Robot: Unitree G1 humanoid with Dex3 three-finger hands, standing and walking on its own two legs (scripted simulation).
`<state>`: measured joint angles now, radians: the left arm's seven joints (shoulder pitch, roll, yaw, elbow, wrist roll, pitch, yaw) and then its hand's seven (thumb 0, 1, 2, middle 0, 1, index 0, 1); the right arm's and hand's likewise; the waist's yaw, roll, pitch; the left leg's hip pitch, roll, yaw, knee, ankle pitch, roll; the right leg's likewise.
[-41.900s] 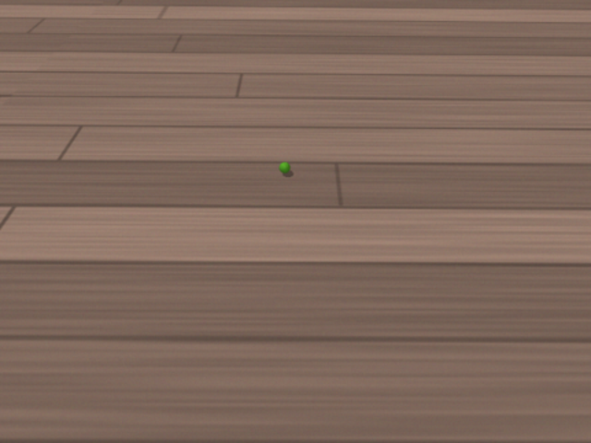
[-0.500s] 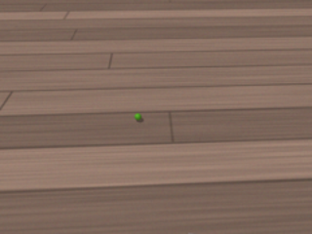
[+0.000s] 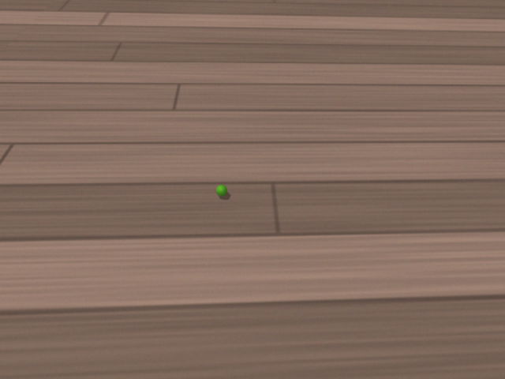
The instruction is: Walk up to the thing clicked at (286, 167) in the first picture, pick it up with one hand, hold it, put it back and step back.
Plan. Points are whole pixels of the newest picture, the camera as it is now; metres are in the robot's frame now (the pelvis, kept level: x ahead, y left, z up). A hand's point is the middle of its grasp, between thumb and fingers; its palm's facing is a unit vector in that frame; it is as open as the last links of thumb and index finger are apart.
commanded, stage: step back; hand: left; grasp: from above
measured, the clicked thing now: (221, 190) +1.07 +0.17 -0.74
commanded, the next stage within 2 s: stand in 0.30 s
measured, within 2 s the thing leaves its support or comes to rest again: neither
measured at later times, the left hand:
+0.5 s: hand (117, 369) +0.17 +0.24 -0.14, palm faces -0.02 -0.94 -0.34, open 7.4 cm
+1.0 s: hand out of the picture +0.10 +0.24 -0.14, palm faces -0.02 -0.94 -0.35, open 7.4 cm
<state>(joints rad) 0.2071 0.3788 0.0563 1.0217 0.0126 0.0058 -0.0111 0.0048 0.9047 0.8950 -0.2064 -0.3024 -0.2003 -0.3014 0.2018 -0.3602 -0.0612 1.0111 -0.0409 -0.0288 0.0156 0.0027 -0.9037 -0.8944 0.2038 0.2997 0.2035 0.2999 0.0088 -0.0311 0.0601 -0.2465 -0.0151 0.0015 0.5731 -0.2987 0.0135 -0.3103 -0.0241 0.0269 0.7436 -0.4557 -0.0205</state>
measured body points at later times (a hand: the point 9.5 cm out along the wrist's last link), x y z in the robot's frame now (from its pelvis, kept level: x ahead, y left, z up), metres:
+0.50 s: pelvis +0.04 +0.00 +0.01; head +0.07 +0.00 +0.46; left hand +0.17 +0.29 -0.11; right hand +0.14 -0.30 -0.12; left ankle +0.01 +0.12 -0.73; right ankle +0.03 -0.13 -0.73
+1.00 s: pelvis +0.02 -0.01 +0.02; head +0.03 -0.02 +0.47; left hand +0.10 +0.29 -0.11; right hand +0.10 -0.31 -0.12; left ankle +0.01 +0.12 -0.73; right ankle +0.03 -0.13 -0.73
